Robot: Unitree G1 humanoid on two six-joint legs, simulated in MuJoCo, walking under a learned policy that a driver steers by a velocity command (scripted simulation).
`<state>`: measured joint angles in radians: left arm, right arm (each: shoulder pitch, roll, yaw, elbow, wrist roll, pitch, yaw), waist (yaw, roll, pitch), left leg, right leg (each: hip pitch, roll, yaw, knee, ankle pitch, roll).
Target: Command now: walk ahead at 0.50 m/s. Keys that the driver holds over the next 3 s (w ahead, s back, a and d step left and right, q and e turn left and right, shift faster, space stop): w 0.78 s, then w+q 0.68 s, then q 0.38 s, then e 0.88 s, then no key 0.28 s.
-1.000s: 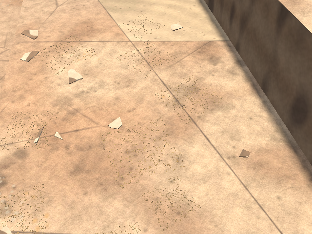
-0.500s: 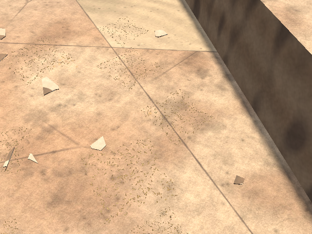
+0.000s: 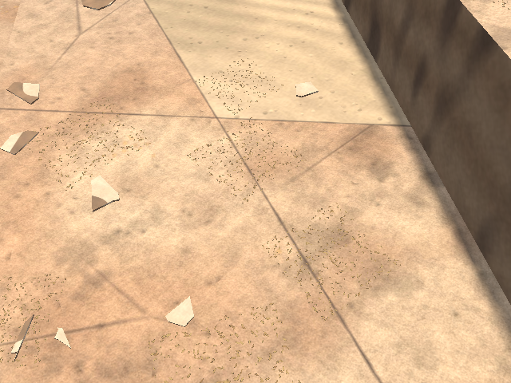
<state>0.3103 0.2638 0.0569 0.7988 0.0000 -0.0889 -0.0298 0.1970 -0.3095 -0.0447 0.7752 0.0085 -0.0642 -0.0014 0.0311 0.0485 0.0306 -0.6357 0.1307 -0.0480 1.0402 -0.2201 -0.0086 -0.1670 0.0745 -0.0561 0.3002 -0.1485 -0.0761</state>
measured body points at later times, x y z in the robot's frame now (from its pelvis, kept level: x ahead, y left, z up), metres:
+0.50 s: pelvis +0.28 +0.08 +0.00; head +0.31 +0.09 +0.45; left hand +0.41 +0.35 -0.12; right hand +0.35 -0.20 -0.11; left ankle +0.30 +0.16 -0.75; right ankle +0.32 -0.09 -0.67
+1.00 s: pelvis +0.56 +0.01 +0.00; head +0.59 +0.00 +0.44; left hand +0.66 +0.29 -0.11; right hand +0.65 -0.26 -0.14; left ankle +0.53 +0.17 -0.66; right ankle +0.60 -0.08 -0.75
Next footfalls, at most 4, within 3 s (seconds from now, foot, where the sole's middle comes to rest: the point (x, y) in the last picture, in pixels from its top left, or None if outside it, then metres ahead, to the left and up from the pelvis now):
0.28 left None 0.34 0.16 -0.78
0.82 right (309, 327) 0.64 -0.08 -0.78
1.36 left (217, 246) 0.90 0.20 -0.78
1.82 right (245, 179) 1.18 0.12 -0.78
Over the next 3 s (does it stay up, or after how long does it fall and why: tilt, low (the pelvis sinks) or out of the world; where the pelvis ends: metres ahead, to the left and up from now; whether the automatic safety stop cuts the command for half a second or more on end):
stays up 1.06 0.15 -0.01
